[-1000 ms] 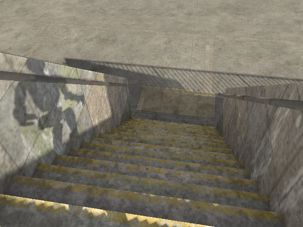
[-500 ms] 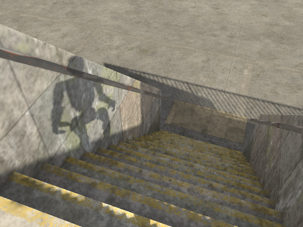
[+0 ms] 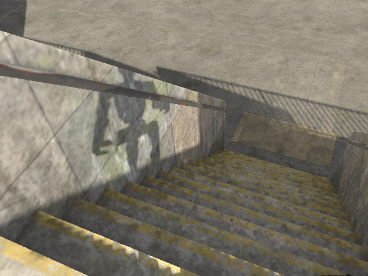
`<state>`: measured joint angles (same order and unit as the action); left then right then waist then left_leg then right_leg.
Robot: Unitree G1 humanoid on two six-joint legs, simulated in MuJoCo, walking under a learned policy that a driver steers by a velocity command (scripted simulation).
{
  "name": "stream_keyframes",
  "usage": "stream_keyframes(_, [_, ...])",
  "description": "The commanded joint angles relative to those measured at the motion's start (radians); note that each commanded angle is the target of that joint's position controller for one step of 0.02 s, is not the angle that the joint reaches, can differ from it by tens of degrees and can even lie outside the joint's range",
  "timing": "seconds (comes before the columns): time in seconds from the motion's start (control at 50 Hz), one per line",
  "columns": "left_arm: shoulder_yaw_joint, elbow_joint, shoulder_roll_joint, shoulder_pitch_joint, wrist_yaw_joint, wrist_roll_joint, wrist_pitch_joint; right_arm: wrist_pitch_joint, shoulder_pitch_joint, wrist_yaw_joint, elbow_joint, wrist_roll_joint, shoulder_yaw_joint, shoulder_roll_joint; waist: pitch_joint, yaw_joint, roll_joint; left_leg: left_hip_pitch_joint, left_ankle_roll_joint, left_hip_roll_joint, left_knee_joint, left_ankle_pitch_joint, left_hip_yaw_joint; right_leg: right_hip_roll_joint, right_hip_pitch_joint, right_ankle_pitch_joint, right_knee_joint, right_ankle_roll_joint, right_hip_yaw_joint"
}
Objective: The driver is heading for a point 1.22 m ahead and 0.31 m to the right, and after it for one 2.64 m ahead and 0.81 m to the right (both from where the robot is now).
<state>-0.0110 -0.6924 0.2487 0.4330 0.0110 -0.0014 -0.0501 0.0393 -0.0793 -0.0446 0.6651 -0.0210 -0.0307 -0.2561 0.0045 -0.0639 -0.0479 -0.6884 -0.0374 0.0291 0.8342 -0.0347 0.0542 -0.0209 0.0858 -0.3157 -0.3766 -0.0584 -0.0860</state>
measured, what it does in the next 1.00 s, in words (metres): goes down, turning right: left foot, then right foot 0.22 m lower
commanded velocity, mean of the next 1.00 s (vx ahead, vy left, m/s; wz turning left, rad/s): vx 0.98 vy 0.00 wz -0.56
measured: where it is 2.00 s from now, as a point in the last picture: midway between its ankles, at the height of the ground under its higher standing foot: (265, 245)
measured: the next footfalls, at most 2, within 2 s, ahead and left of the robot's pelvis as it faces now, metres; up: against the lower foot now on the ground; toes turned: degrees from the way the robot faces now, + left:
left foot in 0.18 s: +0.24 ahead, +0.13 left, +0.00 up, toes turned +2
right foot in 0.72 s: +0.41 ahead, -0.06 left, -0.22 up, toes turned -27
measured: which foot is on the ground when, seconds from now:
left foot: up 0.00-0.16, down 0.18-0.72, up 0.74-1.00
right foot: down 0.00-0.20, up 0.22-0.70, down 0.72-1.00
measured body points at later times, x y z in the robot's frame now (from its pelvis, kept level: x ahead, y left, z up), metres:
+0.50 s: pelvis +0.25 +0.06 -0.04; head +0.26 +0.06 +0.40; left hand +0.42 +0.32 -0.15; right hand +0.26 -0.21 -0.17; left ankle +0.20 +0.13 -0.74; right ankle +0.35 -0.10 -0.68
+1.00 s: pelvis +0.43 -0.01 -0.31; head +0.43 -0.04 +0.14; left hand +0.60 +0.17 -0.43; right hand +0.46 -0.29 -0.42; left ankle +0.67 +0.07 -0.89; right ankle +0.38 -0.04 -0.96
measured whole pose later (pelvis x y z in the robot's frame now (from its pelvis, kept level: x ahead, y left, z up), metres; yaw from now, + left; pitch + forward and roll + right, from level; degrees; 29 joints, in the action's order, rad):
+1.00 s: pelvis +0.43 -0.01 -0.31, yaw -35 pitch +0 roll +2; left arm 0.02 -0.83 0.20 0.35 0.01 0.00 -0.04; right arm 0.02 -0.11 0.04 0.70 -0.06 0.00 -0.19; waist 0.04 -0.03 -0.03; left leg -0.93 -0.09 0.06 1.32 -0.14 0.11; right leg -0.15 0.48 -0.65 -1.16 -0.13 0.05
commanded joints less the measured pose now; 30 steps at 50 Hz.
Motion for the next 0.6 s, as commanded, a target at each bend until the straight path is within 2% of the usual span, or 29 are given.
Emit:
stream_keyframes(0.02, [-0.053,0.022,0.170,0.071,0.003,0.005,-0.006,-0.031,0.208,-0.016,-0.114,0.006,-0.011,-0.066,0.099,-0.043,0.135,-0.113,0.030,0.024,-0.127,0.044,-0.057,0.250,-0.112,0.102,0.199,-0.139,0.221])
stream_keyframes(0.06, [-0.061,-0.002,0.190,0.080,0.003,0.009,-0.004,-0.042,0.199,-0.019,-0.110,0.002,-0.011,-0.073,0.092,-0.030,0.149,-0.052,0.055,0.030,-0.130,0.095,-0.076,0.270,-0.141,0.255,0.184,-0.156,0.198])
stream_keyframes(0.08, [-0.062,-0.008,0.196,0.062,0.005,0.009,-0.004,-0.048,0.188,-0.016,-0.111,0.006,-0.011,-0.083,0.096,-0.013,0.145,-0.018,0.070,0.037,-0.176,0.126,-0.067,0.265,-0.155,0.321,0.171,-0.155,0.171])
stream_keyframes(0.12, [-0.065,-0.024,0.208,0.045,0.006,0.013,0.000,-0.044,0.143,-0.006,-0.101,-0.003,-0.013,-0.094,0.085,0.004,0.153,0.132,0.099,-0.007,-0.184,0.249,-0.131,0.261,-0.130,0.558,0.124,-0.150,0.121])
stream_keyframes(0.14, [-0.068,-0.039,0.224,0.033,0.011,0.006,0.005,-0.043,0.070,0.008,-0.085,-0.004,-0.021,-0.103,0.053,0.045,0.156,0.251,0.126,-0.050,-0.194,0.292,-0.157,0.256,-0.120,0.803,0.030,-0.137,0.094])
stream_keyframes(0.16, [-0.069,-0.048,0.236,0.016,0.015,0.001,0.011,-0.048,-0.128,0.020,-0.027,-0.007,-0.036,-0.114,-0.016,0.130,0.137,0.481,0.142,-0.093,-0.220,0.271,-0.154,0.226,-0.045,0.942,-0.167,-0.116,0.076])
stream_keyframes(0.18, [-0.067,-0.041,0.232,-0.031,0.019,-0.001,0.013,-0.058,-0.382,0.034,0.042,-0.020,-0.060,-0.154,-0.119,0.255,0.064,0.790,0.172,-0.046,-0.247,0.261,-0.070,0.179,0.160,0.835,-0.481,-0.086,0.059])
stream_keyframes(0.2, [-0.040,0.006,0.103,-0.037,0.010,-0.003,0.009,-0.068,-0.461,0.044,0.048,-0.034,-0.075,-0.245,-0.214,0.251,-0.207,1.007,0.194,0.203,-0.288,0.351,0.240,0.025,0.467,0.038,-0.906,-0.047,0.081])
stream_keyframes(0.22, [-0.043,0.033,0.088,-0.020,0.016,-0.016,0.005,-0.068,-0.335,0.034,0.005,0.000,-0.064,-0.218,-0.258,0.189,-0.233,0.928,0.194,0.286,-0.376,0.190,0.478,-0.101,0.625,-0.114,-1.006,-0.037,0.267])
stream_keyframes(0.24, [-0.057,0.022,0.136,-0.050,0.020,-0.004,0.008,-0.067,-0.248,0.033,-0.006,0.005,-0.054,-0.161,-0.167,0.155,-0.096,0.801,0.187,0.292,-0.372,0.151,0.338,-0.026,0.623,-0.045,-1.030,-0.033,0.284])
stream_keyframes(0.26, [-0.058,0.017,0.137,-0.056,0.020,-0.002,0.013,-0.074,-0.202,0.030,-0.014,-0.001,-0.043,-0.124,-0.117,0.123,-0.058,0.685,0.187,0.288,-0.385,0.119,0.268,0.010,0.582,0.002,-1.017,-0.023,0.254])
stream_keyframes(0.28, [-0.058,0.006,0.119,-0.057,0.022,-0.002,0.030,-0.078,-0.182,0.027,-0.008,-0.001,-0.035,-0.102,-0.065,0.091,-0.034,0.587,0.162,0.254,-0.380,-0.028,0.179,0.039,0.540,0.051,-0.975,-0.007,0.257])
stream_keyframes(0.3, [-0.057,-0.005,0.105,-0.036,0.022,0.008,0.056,-0.087,-0.163,0.027,-0.006,0.003,-0.027,-0.087,-0.035,0.060,-0.060,0.510,0.159,0.236,-0.378,-0.091,0.122,0.058,0.516,0.075,-0.954,0.011,0.252])
stream_keyframes(0.32, [-0.060,-0.015,0.103,-0.026,0.020,0.007,0.082,-0.096,-0.168,0.023,0.000,0.005,-0.023,-0.082,-0.015,0.051,-0.076,0.471,0.147,0.232,-0.382,-0.138,0.095,0.067,0.513,0.077,-0.949,0.013,0.241])
stream_keyframes(0.34, [-0.064,-0.019,0.091,-0.027,0.011,0.009,0.097,-0.102,-0.175,0.024,0.007,0.012,-0.025,-0.097,0.013,0.038,-0.068,0.437,0.141,0.240,-0.360,-0.243,0.074,0.063,0.531,0.104,-0.941,0.017,0.245])
stream_keyframes(0.36, [-0.061,-0.008,0.078,-0.069,0.011,0.012,0.110,-0.104,-0.197,0.027,0.029,0.004,-0.035,-0.126,0.035,0.046,-0.061,0.412,0.143,0.255,-0.336,-0.346,0.029,0.053,0.564,0.118,-0.968,0.020,0.201])
stream_keyframes(0.38, [-0.064,0.006,0.077,-0.092,0.010,0.005,0.114,-0.111,-0.219,0.028,0.028,0.007,-0.032,-0.133,0.036,0.039,-0.029,0.393,0.137,0.259,-0.322,-0.354,0.005,0.050,0.584,0.160,-0.952,0.016,0.198])
stream_keyframes(0.4, [-0.073,-0.003,0.086,-0.079,0.013,0.017,0.118,-0.124,-0.213,0.033,0.034,-0.002,-0.038,-0.166,0.001,0.027,-0.045,0.421,0.140,0.267,-0.246,-0.338,-0.013,0.053,0.601,0.260,-0.955,-0.012,0.172])
stream_keyframes(0.42, [-0.077,-0.003,0.088,-0.098,0.013,0.017,0.120,-0.129,-0.225,0.035,0.034,-0.001,-0.032,-0.159,-0.002,0.027,-0.033,0.417,0.126,0.269,-0.218,-0.362,-0.036,0.047,0.627,0.307,-0.965,-0.026,0.157])
stream_keyframes(0.44, [-0.088,0.000,0.103,-0.111,0.008,0.014,0.120,-0.138,-0.261,0.031,0.041,0.003,-0.027,-0.151,-0.006,0.021,-0.011,0.405,0.096,0.222,-0.205,-0.194,-0.080,0.052,0.638,0.462,-0.884,-0.043,0.162])
stream_keyframes(0.46, [-0.089,-0.002,0.086,-0.122,-0.006,0.034,0.119,-0.153,-0.218,0.043,0.061,0.024,-0.024,-0.121,0.015,-0.005,-0.016,0.406,0.050,0.214,-0.175,-0.015,-0.085,0.069,0.657,0.601,-0.768,-0.048,0.227])
stream_keyframes(0.48, [-0.088,0.009,0.073,-0.159,-0.014,0.041,0.122,-0.160,-0.216,0.052,0.064,0.032,-0.018,-0.110,0.033,0.004,-0.033,0.403,0.036,0.216,-0.136,0.002,-0.097,0.055,0.671,0.678,-0.733,-0.046,0.204])
stream_keyframes(0.5, [-0.089,0.025,0.073,-0.189,-0.034,0.031,0.119,-0.162,-0.223,0.055,0.070,0.035,-0.011,-0.099,0.053,-0.002,0.012,0.302,0.041,0.180,-0.121,0.134,-0.201,0.043,0.583,0.838,-0.579,-0.034,0.139])
stream_keyframes(0.52, [-0.081,0.027,0.053,-0.229,-0.049,0.033,0.116,-0.167,-0.220,0.067,0.084,0.036,-0.002,-0.087,0.038,-0.002,0.008,0.233,0.042,0.182,-0.069,0.267,-0.239,0.034,0.464,1.025,-0.493,-0.019,0.104])
stream_keyframes(0.54, [-0.077,0.034,0.040,-0.248,-0.062,0.026,0.115,-0.171,-0.202,0.072,0.088,0.038,0.006,-0.075,0.043,-0.008,0.004,0.164,0.045,0.185,-0.052,0.289,-0.272,0.032,0.359,1.109,-0.466,-0.025,0.058])
stream_keyframes(0.56, [-0.071,0.024,0.029,-0.246,-0.070,0.022,0.115,-0.165,-0.217,0.077,0.099,0.028,0.003,-0.091,0.045,-0.003,0.011,0.159,0.046,0.199,0.001,0.330,-0.286,0.036,0.306,1.120,-0.438,-0.026,0.024])
stream_keyframes(0.58, [-0.064,0.026,0.030,-0.255,-0.069,0.012,0.115,-0.160,-0.250,0.084,0.113,0.019,-0.003,-0.099,0.069,0.020,0.013,0.201,0.051,0.216,0.055,0.285,-0.298,0.037,0.303,1.074,-0.383,-0.023,-0.020])
stream_keyframes(0.6, [-0.061,0.041,0.031,-0.289,-0.061,0.014,0.116,-0.149,-0.290,0.093,0.130,0.007,-0.007,-0.101,0.102,0.058,0.003,0.264,0.053,0.240,0.115,0.223,-0.299,0.043,0.341,1.001,-0.333,-0.034,-0.037])
Velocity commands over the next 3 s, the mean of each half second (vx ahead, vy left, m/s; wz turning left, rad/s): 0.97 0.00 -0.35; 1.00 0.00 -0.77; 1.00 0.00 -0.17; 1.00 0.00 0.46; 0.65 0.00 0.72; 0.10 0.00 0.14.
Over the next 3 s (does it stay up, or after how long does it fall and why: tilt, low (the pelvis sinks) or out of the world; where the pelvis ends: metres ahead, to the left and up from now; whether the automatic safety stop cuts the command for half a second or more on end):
stays up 1.16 -0.44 -1.10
